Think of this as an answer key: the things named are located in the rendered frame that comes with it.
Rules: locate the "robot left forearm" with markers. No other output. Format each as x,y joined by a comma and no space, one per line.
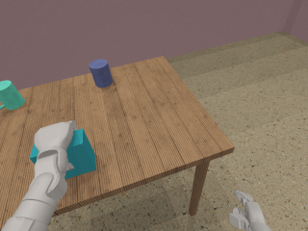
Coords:
46,190

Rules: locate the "sponge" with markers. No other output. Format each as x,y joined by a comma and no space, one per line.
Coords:
79,153

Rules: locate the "table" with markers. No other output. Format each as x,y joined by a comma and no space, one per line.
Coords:
143,127

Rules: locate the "robot right forearm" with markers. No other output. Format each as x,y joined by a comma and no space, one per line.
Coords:
258,226

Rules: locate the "left robot hand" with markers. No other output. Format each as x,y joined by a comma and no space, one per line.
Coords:
56,135

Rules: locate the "right robot hand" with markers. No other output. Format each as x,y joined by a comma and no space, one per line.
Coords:
252,212

